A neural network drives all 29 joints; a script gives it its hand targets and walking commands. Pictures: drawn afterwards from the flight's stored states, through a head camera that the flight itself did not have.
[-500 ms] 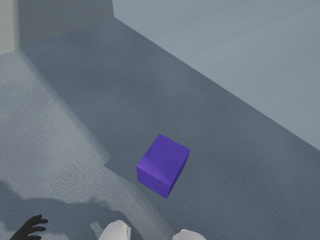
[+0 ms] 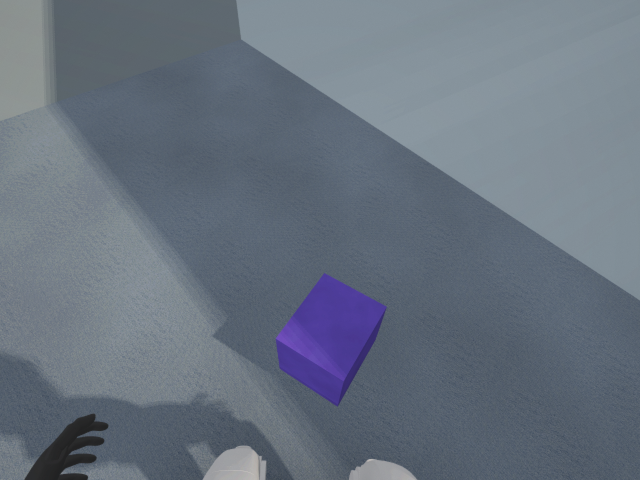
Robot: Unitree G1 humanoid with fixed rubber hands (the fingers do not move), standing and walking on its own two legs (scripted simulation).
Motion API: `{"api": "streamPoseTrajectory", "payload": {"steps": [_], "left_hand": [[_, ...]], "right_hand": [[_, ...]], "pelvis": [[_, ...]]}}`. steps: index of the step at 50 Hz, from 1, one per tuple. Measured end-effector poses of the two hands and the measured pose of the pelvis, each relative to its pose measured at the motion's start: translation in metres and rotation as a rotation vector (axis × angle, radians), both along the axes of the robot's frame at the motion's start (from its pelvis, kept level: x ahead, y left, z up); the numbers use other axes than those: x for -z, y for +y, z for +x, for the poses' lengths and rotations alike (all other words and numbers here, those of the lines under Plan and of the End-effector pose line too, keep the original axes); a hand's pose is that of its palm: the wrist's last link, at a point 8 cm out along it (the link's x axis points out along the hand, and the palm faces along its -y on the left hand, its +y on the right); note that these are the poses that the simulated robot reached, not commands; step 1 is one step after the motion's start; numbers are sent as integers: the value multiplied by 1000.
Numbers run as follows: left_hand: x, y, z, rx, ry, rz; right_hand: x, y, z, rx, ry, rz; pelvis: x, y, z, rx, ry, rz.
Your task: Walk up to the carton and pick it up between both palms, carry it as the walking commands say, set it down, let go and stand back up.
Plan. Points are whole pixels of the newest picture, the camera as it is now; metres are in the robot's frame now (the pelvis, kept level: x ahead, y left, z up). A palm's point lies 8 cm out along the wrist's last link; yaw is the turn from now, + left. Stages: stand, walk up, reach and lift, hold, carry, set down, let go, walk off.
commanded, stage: walk up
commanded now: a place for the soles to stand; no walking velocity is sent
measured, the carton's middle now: (330, 339) +0.55 -0.03 -0.61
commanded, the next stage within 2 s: none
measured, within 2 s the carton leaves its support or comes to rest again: neither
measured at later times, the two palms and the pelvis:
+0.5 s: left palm out of the picture +0.04 +0.39 -0.03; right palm out of the picture +0.11 -0.30 -0.07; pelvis +0.02 +0.04 +0.02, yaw +0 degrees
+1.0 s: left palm out of the picture +0.22 +0.56 -0.07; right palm (418, 475) +0.14 -0.11 -0.04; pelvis +0.10 +0.23 +0.02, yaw -13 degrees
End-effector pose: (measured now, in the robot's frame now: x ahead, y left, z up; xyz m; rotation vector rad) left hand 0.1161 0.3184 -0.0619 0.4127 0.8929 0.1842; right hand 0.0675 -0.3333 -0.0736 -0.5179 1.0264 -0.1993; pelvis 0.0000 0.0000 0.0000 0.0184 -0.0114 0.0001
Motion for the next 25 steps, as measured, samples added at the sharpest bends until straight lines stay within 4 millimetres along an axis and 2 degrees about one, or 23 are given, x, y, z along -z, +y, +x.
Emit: {"api": "streamPoseTrajectory", "payload": {"steps": [10, 17, 20, 25], "left_hand": [[1, 9, -8, -6, -5, -2], [0, 7, -15, -14, -4, 0], [-8, 21, -32, -40, 15, 48], [-36, 71, -77, -87, 154, 176]], "right_hand": [[-4, 8, 0, -9, -22, -5], [-5, 3, -2, -4, -5, -10], [-6, 7, 5, -23, 32, 13], [-5, 34, 41, -47, 8, 79]], "pelvis": [[0, 7, -4, -11, -6, -11], [-1, 4, -6, -14, -13, -8], [-6, 11, 0, -13, -25, -16], [-18, 37, 18, 9, -38, -32]]}}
